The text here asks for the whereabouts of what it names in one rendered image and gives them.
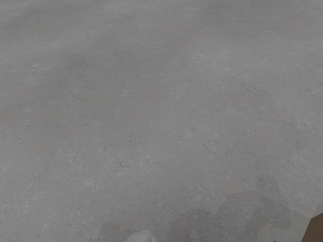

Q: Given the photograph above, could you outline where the left robot thigh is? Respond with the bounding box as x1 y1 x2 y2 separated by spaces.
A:
124 231 157 242

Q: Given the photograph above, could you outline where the pedestal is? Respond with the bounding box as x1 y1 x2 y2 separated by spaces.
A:
301 213 323 242

